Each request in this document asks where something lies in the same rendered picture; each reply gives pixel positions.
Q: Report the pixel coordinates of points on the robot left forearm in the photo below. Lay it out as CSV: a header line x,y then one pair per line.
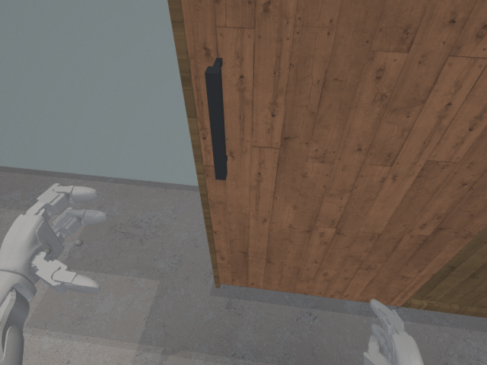
x,y
16,292

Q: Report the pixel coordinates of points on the robot right hand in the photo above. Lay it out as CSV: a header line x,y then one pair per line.
x,y
399,347

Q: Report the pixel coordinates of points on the handle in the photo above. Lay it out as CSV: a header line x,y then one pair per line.
x,y
213,80

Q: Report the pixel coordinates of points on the robot left hand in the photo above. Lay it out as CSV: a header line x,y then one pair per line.
x,y
23,245

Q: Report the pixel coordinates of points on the wardrobe door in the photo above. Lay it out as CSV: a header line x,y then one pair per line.
x,y
356,136
462,280

